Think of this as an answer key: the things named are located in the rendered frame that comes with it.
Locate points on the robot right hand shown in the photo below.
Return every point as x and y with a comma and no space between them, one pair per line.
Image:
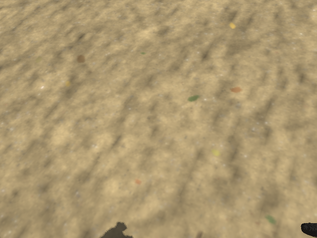
309,229

